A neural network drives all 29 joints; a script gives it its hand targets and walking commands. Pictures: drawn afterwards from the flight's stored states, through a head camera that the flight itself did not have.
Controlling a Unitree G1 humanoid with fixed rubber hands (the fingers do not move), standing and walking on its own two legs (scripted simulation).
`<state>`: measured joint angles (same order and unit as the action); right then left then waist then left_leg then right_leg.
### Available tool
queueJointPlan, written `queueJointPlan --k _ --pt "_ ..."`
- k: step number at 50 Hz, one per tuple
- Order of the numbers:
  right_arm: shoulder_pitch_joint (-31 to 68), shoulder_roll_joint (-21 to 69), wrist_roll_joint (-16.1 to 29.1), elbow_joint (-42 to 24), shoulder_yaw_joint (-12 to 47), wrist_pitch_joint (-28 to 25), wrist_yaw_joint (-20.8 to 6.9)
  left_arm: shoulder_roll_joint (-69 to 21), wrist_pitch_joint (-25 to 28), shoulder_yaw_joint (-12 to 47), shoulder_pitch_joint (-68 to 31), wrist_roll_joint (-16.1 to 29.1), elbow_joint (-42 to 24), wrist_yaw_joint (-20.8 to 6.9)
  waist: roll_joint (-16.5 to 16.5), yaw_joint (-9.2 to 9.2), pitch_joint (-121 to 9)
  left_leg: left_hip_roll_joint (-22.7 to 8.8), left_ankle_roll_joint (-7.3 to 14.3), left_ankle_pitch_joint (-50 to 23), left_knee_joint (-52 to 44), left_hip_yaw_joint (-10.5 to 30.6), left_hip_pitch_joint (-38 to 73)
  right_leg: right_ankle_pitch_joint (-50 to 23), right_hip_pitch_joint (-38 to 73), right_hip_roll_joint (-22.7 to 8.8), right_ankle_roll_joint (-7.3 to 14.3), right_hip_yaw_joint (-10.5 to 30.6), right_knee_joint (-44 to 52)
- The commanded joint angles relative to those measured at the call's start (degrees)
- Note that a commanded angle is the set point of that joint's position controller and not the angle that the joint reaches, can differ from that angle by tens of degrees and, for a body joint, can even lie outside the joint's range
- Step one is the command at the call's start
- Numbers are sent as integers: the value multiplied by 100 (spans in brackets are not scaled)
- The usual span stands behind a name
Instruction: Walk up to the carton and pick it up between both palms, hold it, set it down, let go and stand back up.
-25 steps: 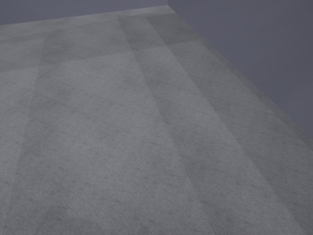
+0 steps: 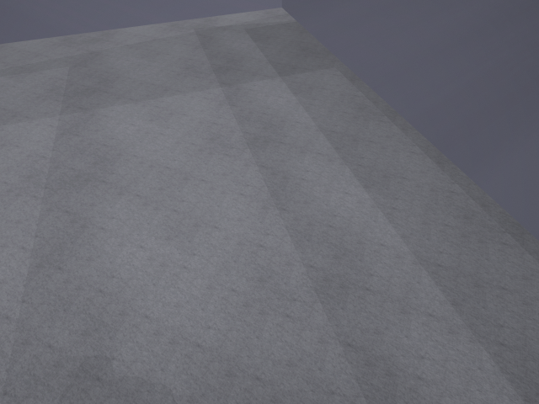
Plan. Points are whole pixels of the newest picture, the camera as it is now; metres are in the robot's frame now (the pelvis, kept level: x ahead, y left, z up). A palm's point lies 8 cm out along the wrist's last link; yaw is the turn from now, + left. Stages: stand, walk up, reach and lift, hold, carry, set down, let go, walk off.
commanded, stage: stand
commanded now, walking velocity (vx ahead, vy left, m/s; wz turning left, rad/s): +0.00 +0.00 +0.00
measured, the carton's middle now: out of the picture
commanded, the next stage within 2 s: walk up in 1.24 s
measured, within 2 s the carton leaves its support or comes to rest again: neither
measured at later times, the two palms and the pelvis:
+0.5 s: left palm out of the picture +0.04 +0.22 -0.13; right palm out of the picture +0.03 -0.23 -0.13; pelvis +0.02 +0.00 +0.01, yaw +0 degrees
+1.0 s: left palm out of the picture +0.02 +0.20 -0.14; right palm out of the picture +0.00 -0.21 -0.14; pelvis +0.02 -0.01 +0.01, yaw -1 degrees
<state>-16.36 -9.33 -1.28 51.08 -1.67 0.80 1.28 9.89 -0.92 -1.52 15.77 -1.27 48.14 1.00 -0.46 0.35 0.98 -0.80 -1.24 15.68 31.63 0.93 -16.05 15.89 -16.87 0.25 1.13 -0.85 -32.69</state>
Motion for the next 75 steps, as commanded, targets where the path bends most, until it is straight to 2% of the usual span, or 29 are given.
queueJointPlan --k 1,2,5,12,13,16,17,23,24,28,29,31,35,37,40,41,44,49,56,58,60,63,65,69,71,72,73,74,75 --pt "-161 -523 3 -245 -164 -78 76 338 114 -105 463 3 -97 62 345 -175 239 -210 240 202 -758 319 -548 69 128 -400 222 607 843" --pt "-200 -580 6 -223 -198 -75 47 290 82 -109 224 11 -71 61 557 -2 220 -210 230 244 -838 337 -395 105 102 -265 247 498 798" --pt "-151 -528 22 -135 -172 -139 66 447 139 -146 168 5 -55 65 -70 -16 -360 -122 214 -5 -674 218 -120 -36 364 -356 251 600 867" --pt "-237 -522 -31 196 -176 -171 25 269 166 -79 450 12 332 114 125 -86 -119 -294 277 -587 -750 239 452 -501 158 -415 224 666 1017" --pt "-170 -468 -22 97 -211 -161 12 302 162 -94 399 34 411 86 412 -51 106 -250 230 -661 -672 224 296 -364 -16 -408 201 637 1110" --pt "-399 -349 11 387 -137 -179 25 546 190 -162 138 30 450 103 191 75 76 -236 188 -575 -784 177 296 -287 218 -397 216 620 1135" --pt "-339 -397 27 403 -161 -167 73 365 198 -130 271 56 483 104 -274 8 -19 -288 200 -681 -803 248 376 -621 218 -384 226 601 1015" --pt "-442 -490 52 677 -157 -175 127 215 171 -91 601 50 784 118 -27 -168 -79 -358 232 -928 -833 267 281 -971 613 -403 207 493 1003" --pt "-481 -326 24 690 -103 -186 84 504 198 -131 416 45 845 131 -32 -1 -56 -380 254 -1162 -919 317 293 -1256 719 -450 196 528 882" --pt "-603 -268 54 878 -71 -153 114 366 203 -92 456 45 931 128 -31 -47 143 -430 194 -1106 -1063 299 252 -1195 685 -421 178 493 911" --pt "-321 -310 54 859 -85 -149 110 153 198 -31 424 51 954 126 295 -115 290 -378 161 -964 -996 290 346 -1046 481 -355 192 477 982" --pt "-553 -222 37 966 -52 -161 83 23 221 4 606 49 1063 131 -225 -102 140 -420 201 -1319 -933 219 374 -1586 773 -442 210 576 909" --pt "-582 -299 34 1034 -80 -137 144 368 226 -72 516 25 1157 151 146 -28 95 -420 233 -1623 -858 264 488 -2000 968 -487 171 550 907" --pt "-436 -260 33 1048 -82 -107 144 61 210 -12 667 64 1205 166 48 -160 65 -368 149 -1499 -907 141 648 -1874 846 -443 170 546 885" --pt "-441 -204 70 1168 -22 -129 120 235 193 -36 207 92 1181 197 -22 -17 393 -325 93 -842 -1011 184 279 -1083 755 -388 190 458 1122" --pt "-332 -72 59 1090 9 -144 153 397 164 -90 486 56 1283 198 402 -133 519 -428 171 -1051 -1016 220 378 -1314 596 -421 140 496 1116" --pt "-482 -237 76 1225 -18 -145 149 82 147 -12 418 61 1339 192 -127 -113 392 -395 200 -913 -1084 228 318 -1139 790 -439 189 571 1122" --pt "-603 -29 57 1304 27 -108 142 74 160 18 452 70 1487 165 252 -57 263 -353 159 -845 -1022 183 613 -977 596 -355 197 530 1224" --pt "-649 -146 85 1420 -10 -34 161 341 192 -30 487 40 1481 172 -237 -44 497 -329 49 -502 -1109 126 241 -557 665 -385 204 598 1389" --pt "-726 -147 50 1388 -19 -86 142 153 179 0 499 69 1524 177 411 -10 461 -293 85 -589 -1054 79 487 -207 433 -461 235 792 1492" --pt "-580 -286 37 1453 -52 -98 126 -138 178 76 770 78 1598 169 80 -147 398 -364 99 -551 -1083 79 583 -530 419 -352 128 610 1394" --pt "-782 -1 24 1479 15 -74 119 35 156 32 541 52 1594 166 -158 2 650 -356 65 -524 -1140 90 352 -418 499 -377 143 610 1393" --pt "-620 66 67 1432 58 -78 137 20 143 27 841 85 1620 133 -135 -178 560 -354 63 -376 -1238 46 335 -460 539 -368 141 680 1327" --pt "-584 -33 40 1346 -1 -95 142 -21 149 65 684 78 1647 153 202 -148 611 -313 94 -445 -1154 106 452 -74 219 -398 141 723 1466" --pt "-772 163 83 1417 90 -73 124 -75 169 90 593 77 1632 138 201 4 630 -371 127 -607 -1086 112 473 -335 274 -400 118 664 1448" --pt "-399 -346 -27 1157 -19 -131 149 651 169 -311 149 134 1243 243 352 114 1229 -810 108 -2918 -174 71 257 -2681 -76 -504 88 311 602" --pt "-577 -373 -13 1153 13 -112 87 883 185 -226 392 96 1188 255 105 -159 -27 -377 179 -1577 113 161 -166 -872 1015 -641 71 21 557" --pt "-490 -490 -40 1051 -59 -82 55 794 147 -203 606 45 1107 287 -67 -128 -42 -390 202 -1360 369 230 -588 -430 1205 -764 125 202 574" --pt "-222 -426 -62 873 -96 -66 47 704 106 -231 814 56 1027 309 447 -292 -158 -275 208 -1007 718 134 -618 -290 1162 -1046 229 447 727"
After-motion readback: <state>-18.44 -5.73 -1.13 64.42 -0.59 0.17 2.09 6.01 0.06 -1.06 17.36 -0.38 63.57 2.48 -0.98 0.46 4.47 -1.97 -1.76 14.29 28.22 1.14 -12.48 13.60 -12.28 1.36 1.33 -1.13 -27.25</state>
